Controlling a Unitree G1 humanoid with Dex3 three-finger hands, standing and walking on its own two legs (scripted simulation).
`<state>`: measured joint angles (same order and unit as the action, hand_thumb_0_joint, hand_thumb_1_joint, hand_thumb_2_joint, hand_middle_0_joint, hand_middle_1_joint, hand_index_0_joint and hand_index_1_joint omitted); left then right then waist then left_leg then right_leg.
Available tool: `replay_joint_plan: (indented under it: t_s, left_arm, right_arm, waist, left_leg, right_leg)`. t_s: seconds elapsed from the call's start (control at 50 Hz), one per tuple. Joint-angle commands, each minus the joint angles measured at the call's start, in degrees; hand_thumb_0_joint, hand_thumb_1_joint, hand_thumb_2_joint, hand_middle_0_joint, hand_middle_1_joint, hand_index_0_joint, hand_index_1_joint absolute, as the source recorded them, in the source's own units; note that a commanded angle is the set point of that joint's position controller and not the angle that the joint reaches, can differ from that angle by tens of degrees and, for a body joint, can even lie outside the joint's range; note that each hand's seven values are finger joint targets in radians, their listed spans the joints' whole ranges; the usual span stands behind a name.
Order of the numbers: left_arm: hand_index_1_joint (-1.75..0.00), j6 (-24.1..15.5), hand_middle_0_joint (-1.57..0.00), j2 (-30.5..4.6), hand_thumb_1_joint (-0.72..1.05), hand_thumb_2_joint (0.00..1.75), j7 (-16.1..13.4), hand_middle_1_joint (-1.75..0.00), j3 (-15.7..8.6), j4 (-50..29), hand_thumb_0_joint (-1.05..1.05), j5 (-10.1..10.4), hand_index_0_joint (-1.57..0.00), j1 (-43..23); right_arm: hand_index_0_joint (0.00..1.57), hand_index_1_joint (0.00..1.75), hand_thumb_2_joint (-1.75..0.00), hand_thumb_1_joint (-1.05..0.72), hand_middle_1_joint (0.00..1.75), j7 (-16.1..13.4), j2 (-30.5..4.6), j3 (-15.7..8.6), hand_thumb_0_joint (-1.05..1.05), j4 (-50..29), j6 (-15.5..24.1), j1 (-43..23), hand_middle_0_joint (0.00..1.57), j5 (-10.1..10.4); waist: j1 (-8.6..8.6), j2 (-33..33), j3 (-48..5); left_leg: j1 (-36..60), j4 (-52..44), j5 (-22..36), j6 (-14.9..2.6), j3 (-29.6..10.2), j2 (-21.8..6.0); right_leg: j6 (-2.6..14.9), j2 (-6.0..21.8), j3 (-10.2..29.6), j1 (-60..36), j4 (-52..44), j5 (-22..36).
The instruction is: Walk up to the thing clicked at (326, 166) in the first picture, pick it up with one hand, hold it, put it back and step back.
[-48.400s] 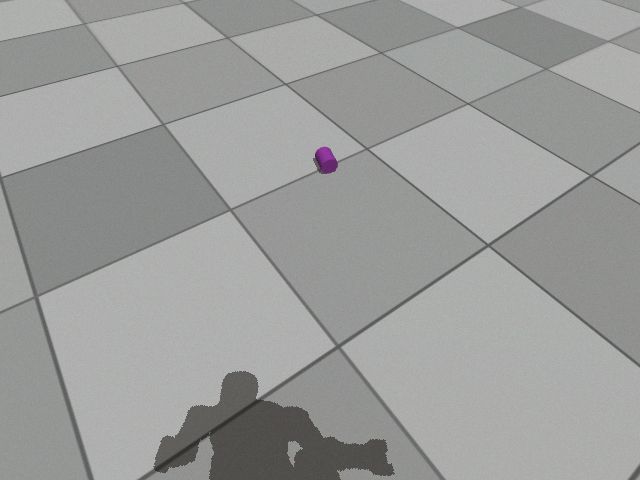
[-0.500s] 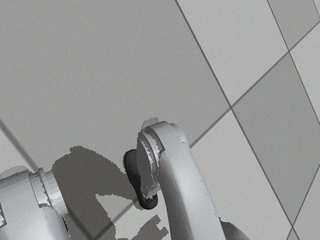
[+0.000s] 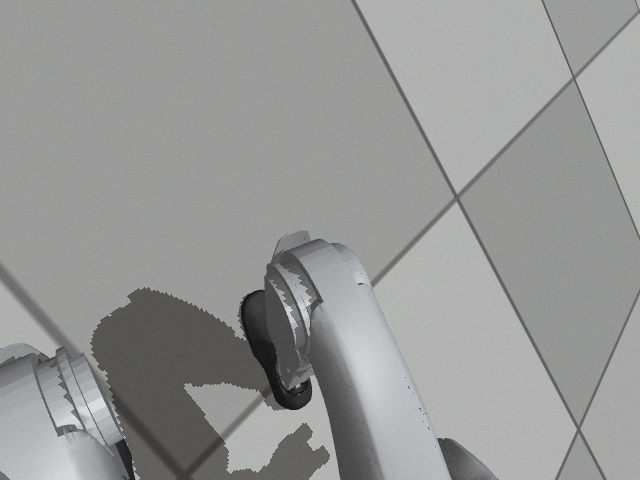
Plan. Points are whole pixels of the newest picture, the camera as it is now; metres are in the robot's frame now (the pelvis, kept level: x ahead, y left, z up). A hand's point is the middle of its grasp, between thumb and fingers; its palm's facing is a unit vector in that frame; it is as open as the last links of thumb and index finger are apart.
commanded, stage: close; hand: left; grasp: from above
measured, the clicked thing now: out of the picture +0.52 +0.25 -0.27
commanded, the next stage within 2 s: settle in 1.06 s
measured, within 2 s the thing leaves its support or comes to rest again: leaves its support in 1.42 s
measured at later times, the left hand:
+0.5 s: hand out of the picture +0.50 +0.25 -0.24, palm faces -0.45 -0.10 -0.89, open 11.2 cm
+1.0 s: hand out of the picture +0.51 +0.25 -0.24, palm faces -0.46 -0.11 -0.88, open 11.0 cm
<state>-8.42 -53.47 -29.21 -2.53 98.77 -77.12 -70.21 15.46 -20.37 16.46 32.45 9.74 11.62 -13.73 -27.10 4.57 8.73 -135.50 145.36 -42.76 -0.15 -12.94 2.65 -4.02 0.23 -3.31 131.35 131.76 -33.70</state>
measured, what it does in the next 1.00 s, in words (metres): stands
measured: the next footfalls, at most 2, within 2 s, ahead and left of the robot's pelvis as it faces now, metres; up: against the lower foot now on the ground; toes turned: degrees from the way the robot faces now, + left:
none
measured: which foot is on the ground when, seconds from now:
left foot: down 0.00-1.00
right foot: down 0.00-1.00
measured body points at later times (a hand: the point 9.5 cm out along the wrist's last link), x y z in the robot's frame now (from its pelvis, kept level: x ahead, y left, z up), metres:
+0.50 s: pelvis +0.00 +0.00 +0.01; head +0.28 +0.12 +0.33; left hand +0.52 +0.25 -0.19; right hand +0.02 -0.25 -0.03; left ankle +0.05 +0.12 -0.28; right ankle +0.14 -0.15 -0.27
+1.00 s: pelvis +0.00 +0.00 +0.01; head +0.29 +0.12 +0.33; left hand +0.53 +0.26 -0.19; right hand +0.02 -0.25 -0.03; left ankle +0.05 +0.12 -0.28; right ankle +0.14 -0.15 -0.27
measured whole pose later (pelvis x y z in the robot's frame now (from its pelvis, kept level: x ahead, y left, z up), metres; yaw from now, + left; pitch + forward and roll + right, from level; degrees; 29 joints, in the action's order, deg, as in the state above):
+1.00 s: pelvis +0.00 +0.00 +0.01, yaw -1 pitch +32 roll -16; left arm -9.5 -54.6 -29.4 -0.1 98.3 -76.8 -70.9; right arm 13.6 -20.7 17.7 31.5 9.2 11.3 -13.7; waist -27.4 5.4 9.0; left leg -134.9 144.3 -42.2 -0.3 -13.6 2.5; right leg -3.6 0.3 -4.2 130.3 130.1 -33.0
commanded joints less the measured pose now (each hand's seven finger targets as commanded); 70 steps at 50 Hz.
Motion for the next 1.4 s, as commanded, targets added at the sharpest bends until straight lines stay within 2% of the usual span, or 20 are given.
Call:
replay_joint_plan:
  t_s: [0.0,0.1,0.14,0.18,0.3,0.4,0.42,0.52,0.58,0.64,0.74,0.84,0.96,1.02,1.12,1.2,1.28,1.3,1.36,1.38]
  left_arm:
    - [-0.87,-2.1,-0.41,-6.2,-0.04,0.82,-0.8,-0.89,2.0,-7.6,0.0,0.8,-0.43,-17.6]
    - [-0.86,-3.3,-0.48,-7.2,0.04,0.85,-1.4,-0.87,1.9,-9.8,0.0,0.2,-0.49,-17.4]
    - [-0.86,-3.4,-0.52,-5.0,0.08,0.88,-1.6,-0.86,3.3,-6.8,0.0,0.4,-0.53,-16.4]
    - [-0.87,-3.6,-0.54,-8.4,0.1,0.9,-2.6,-0.87,1.8,-11.2,0.0,-0.5,-0.54,-19.1]
    - [-0.82,-2.6,-0.56,-7.2,0.15,0.84,-4.6,-0.83,2.3,-5.5,0.0,-0.6,-0.57,-17.0]
    - [-0.8,-1.8,-0.6,-8.7,0.19,0.83,-5.5,-0.8,0.6,-8.4,0.0,-0.4,-0.6,-18.6]
    - [-0.8,-1.5,-0.6,-7.7,0.2,0.82,-5.5,-0.8,1.4,-5.8,0.0,-0.4,-0.61,-17.6]
    - [-0.78,-1.0,-0.65,-8.7,0.24,0.81,-4.9,-0.78,1.7,-8.1,0.0,0.3,-0.65,-19.8]
    - [-0.78,-0.7,-0.69,-6.8,0.29,0.82,-4.1,-0.78,2.9,-5.7,0.0,0.8,-0.69,-18.0]
    - [-0.77,-0.7,-0.72,-8.6,0.32,0.81,-3.5,-0.77,2.4,-6.2,0.0,0.9,-0.72,-17.5]
    - [-0.76,-1.1,-0.73,-9.0,0.35,0.82,-2.8,-0.76,1.9,-9.0,0.0,0.5,-0.73,-19.2]
    - [-0.77,-1.3,-0.81,-7.5,0.44,0.85,-2.2,-0.77,2.6,-6.2,0.0,1.0,-0.81,-16.9]
    - [-0.74,-1.5,-0.87,-9.5,0.52,0.82,-2.3,-0.75,2.4,-8.8,0.0,0.7,-0.87,-18.1]
    - [-0.74,-1.1,-0.89,-6.7,0.54,0.83,-1.9,-0.74,3.5,-5.0,0.0,0.7,-0.89,-16.0]
    - [-0.73,-1.1,-0.93,-9.1,0.58,0.85,-2.0,-0.73,2.6,-8.0,0.0,0.7,-0.92,-17.3]
    - [-0.7,-1.1,-0.93,-8.2,0.53,0.81,-1.4,-0.7,2.8,-9.1,0.0,0.8,-0.93,-18.6]
    - [-0.68,-0.8,-0.97,-10.5,0.57,0.8,-1.0,-0.67,1.2,-13.1,0.0,1.0,-0.97,-19.7]
    - [-0.67,-0.6,-0.98,-9.0,0.59,0.79,-0.5,-0.67,2.0,-11.0,0.0,0.8,-0.98,-18.7]
    - [-0.68,-0.4,-1.0,-8.7,0.62,0.82,0.5,-0.68,1.7,-14.4,0.0,1.1,-1.0,-18.6]
    - [-0.68,-0.6,-1.02,-10.6,0.63,0.84,0.6,-0.68,-0.1,-19.4,0.0,0.8,-1.01,-20.0]
  right_arm:
    - [0.2,0.3,-0.9,-0.91,0.3,-1.2,-19.3,-6.1,0.0,1.2,-0.4,12.6,0.2,0.0]
    - [0.2,0.3,-0.9,-0.9,0.3,-1.9,-19.1,-6.2,0.0,1.6,-1.2,13.1,0.2,0.2]
    - [0.2,0.3,-0.9,-0.9,0.3,-1.9,-18.8,-5.9,0.0,1.7,-1.1,12.3,0.2,0.0]
    - [0.2,0.3,-0.9,-0.9,0.3,-2.2,-19.4,-6.1,0.0,1.5,-1.1,12.4,0.2,0.3]
    - [0.2,0.3,-0.9,-0.9,0.3,-2.3,-19.1,-5.8,0.0,1.4,-0.3,11.0,0.2,0.3]
    - [0.2,0.3,-0.9,-0.9,0.3,-2.1,-19.1,-6.5,0.0,1.6,0.2,11.8,0.2,0.5]
    - [0.2,0.3,-0.9,-0.9,0.3,-2.1,-19.3,-6.5,0.0,1.7,0.2,11.7,0.2,0.4]
    - [0.2,0.3,-0.9,-0.9,0.3,-2.0,-19.1,-6.1,0.0,2.0,0.3,11.8,0.2,0.5]
    - [0.2,0.3,-0.9,-0.9,0.3,-1.8,-19.3,-5.5,0.0,1.5,0.7,11.3,0.2,0.3]
    - [0.2,0.3,-0.9,-0.9,0.3,-1.9,-19.1,-5.3,0.0,1.4,0.5,11.2,0.2,0.5]
    - [0.2,0.3,-0.9,-0.9,0.3,-2.2,-19.9,-5.3,0.0,1.2,0.0,12.5,0.2,0.5]
    - [0.2,0.3,-0.9,-0.9,0.3,-2.4,-19.4,-4.9,0.0,1.1,-0.4,12.5,0.2,0.4]
    - [0.2,0.3,-0.9,-0.9,0.3,-2.9,-19.2,-5.0,0.0,0.7,-1.0,12.6,0.2,0.5]
    - [0.2,0.3,-0.9,-0.9,0.3,-2.8,-19.4,-4.9,0.0,0.5,-0.7,11.7,0.2,0.2]
    - [0.2,0.3,-0.9,-0.9,0.3,-3.2,-19.4,-4.9,0.0,0.9,-0.9,12.3,0.2,0.5]
    - [0.2,0.3,-0.91,-0.92,0.3,-3.1,-20.0,-4.6,0.0,0.3,-0.8,12.1,0.2,0.3]
    - [0.2,0.3,-0.91,-0.92,0.3,-3.3,-19.5,-5.5,0.0,0.6,-1.5,12.4,0.2,0.9]
    - [0.2,0.3,-0.91,-0.92,0.3,-3.0,-19.0,-5.3,0.0,0.6,-1.5,12.1,0.2,0.9]
    - [0.2,0.3,-0.91,-0.91,0.3,-2.9,-19.1,-5.9,0.0,0.0,-1.6,11.8,0.2,0.9]
    - [0.2,0.3,-0.9,-0.91,0.3,-2.9,-19.6,-6.6,0.0,0.7,-1.8,13.0,0.2,1.1]
  waist:
    - [-4.61,-29.2,-37.5]
    - [-2.98,-31.7,-39.7]
    - [-4.28,-30.2,-36.5]
    - [-3.26,-32.8,-39.3]
    - [-4.37,-29.6,-32.6]
    - [-3.36,-31.7,-38.6]
    - [-4.42,-31.3,-36.9]
    - [-4.27,-31.8,-38.3]
    - [-5.27,-30.1,-35.0]
    - [-4.3,-29.9,-35.3]
    - [-4.67,-31.4,-38.8]
    - [-5.07,-30.4,-35.2]
    - [-4.02,-30.8,-37.5]
    - [-5.23,-29.6,-32.8]
    - [-4.02,-30.2,-35.6]
    - [-4.96,-30.5,-35.7]
    - [-2.44,-34.8,-40.7]
    - [-3.35,-34.2,-38.8]
    - [-2.7,-34.5,-39.5]
    - [-1.56,-37.8,-43.6]
  left_leg:
    - [28.5,-16.3,16.3,0.52,5.2,-2.0]
    - [31.0,-17.5,17.3,1.05,4.5,-2.1]
    - [30.0,-17.3,15.8,1.0,4.6,-2.3]
    - [32.9,-17.7,18.3,1.36,4.2,-2.4]
    - [28.0,-18.3,13.0,0.75,4.7,-2.2]
    - [31.7,-18.9,15.4,0.89,4.3,-2.5]
    - [30.8,-18.8,14.8,0.89,4.4,-2.6]
    - [30.9,-19.1,14.7,0.87,4.2,-2.6]
    - [29.5,-18.6,13.8,0.76,4.2,-2.5]
    - [28.8,-18.7,13.4,0.56,4.6,-2.4]
    - [31.6,-17.5,19.4,1.12,4.1,-2.6]
    - [29.1,-18.3,16.5,0.91,4.5,-2.5]
    - [29.6,-19.3,14.8,0.84,4.5,-2.4]
    - [28.8,-18.8,13.0,0.88,4.3,-2.5]
    - [28.8,-19.0,14.5,0.81,4.5,-2.4]
    - [30.3,-18.2,17.1,1.26,3.6,-2.7]
    - [33.8,-19.5,18.3,1.76,3.8,-2.6]
    - [32.6,-19.1,17.3,1.54,4.3,-2.6]
    - [33.0,-18.7,17.6,1.56,4.7,-2.4]
    - [36.8,-18.9,21.2,2.11,4.3,-2.5]
  right_leg:
    - [5.25,-1.8,-10.6,-24.1,-8.7,13.2]
    - [5.57,-1.7,-10.9,-23.4,-8.4,13.7]
    - [5.51,-1.8,-11.2,-22.0,-8.6,12.9]
    - [5.64,-1.7,-11.0,-21.9,-8.3,14.3]
    - [5.19,-1.6,-10.8,-19.7,-9.1,11.2]
    - [5.08,-1.7,-10.7,-21.7,-8.7,13.2]
    - [5.22,-1.8,-10.8,-21.7,-8.8,12.9]
    - [5.06,-1.6,-10.5,-22.7,-8.9,13.1]
    - [4.98,-1.7,-10.7,-21.6,-9.0,12.2]
    - [4.99,-1.8,-10.4,-22.4,-9.4,12.0]
    - [5.48,-1.5,-10.6,-23.5,-9.0,15.7]
    - [5.47,-1.9,-10.8,-22.8,-9.3,13.4]
    - [5.33,-2.0,-10.5,-24.3,-9.7,12.4]
    - [5.39,-1.8,-10.9,-20.8,-9.5,11.1]
    - [5.44,-1.7,-10.6,-23.0,-9.9,12.0]
    - [5.59,-1.3,-10.9,-21.5,-9.4,13.4]
    - [5.99,-1.2,-10.4,-22.5,-9.1,14.2]
    - [6.01,-1.4,-10.4,-21.9,-9.1,13.6]
    - [6.13,-1.4,-10.2,-21.2,-9.2,13.5]
    - [6.25,-1.1,-10.2,-21.2,-8.9,15.3]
